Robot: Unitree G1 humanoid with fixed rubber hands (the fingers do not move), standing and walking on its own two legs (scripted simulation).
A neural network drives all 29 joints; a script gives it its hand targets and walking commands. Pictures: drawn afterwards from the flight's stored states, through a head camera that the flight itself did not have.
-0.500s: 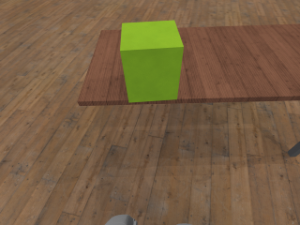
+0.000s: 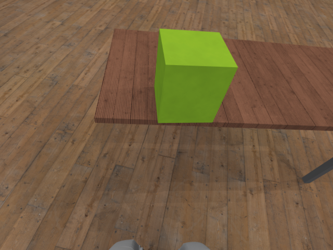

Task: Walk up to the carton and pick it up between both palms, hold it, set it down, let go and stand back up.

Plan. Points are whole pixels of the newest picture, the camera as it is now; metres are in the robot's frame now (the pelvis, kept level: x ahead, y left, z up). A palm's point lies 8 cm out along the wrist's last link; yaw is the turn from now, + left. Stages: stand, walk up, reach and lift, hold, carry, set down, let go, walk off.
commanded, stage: walk up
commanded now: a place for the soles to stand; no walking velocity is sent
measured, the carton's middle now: (187, 78) +0.65 -0.06 +0.03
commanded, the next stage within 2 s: none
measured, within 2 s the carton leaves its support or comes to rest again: neither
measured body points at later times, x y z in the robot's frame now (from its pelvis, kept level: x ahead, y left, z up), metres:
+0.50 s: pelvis -0.01 -0.03 -0.01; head -0.02 -0.02 +0.44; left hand +0.02 +0.27 -0.14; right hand +0.02 -0.35 -0.12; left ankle +0.08 +0.04 -0.73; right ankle -0.03 -0.15 -0.72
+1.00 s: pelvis +0.05 -0.02 -0.01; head +0.08 -0.02 +0.44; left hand +0.13 +0.26 -0.14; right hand +0.08 -0.34 -0.12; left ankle +0.08 +0.07 -0.73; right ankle -0.03 -0.14 -0.71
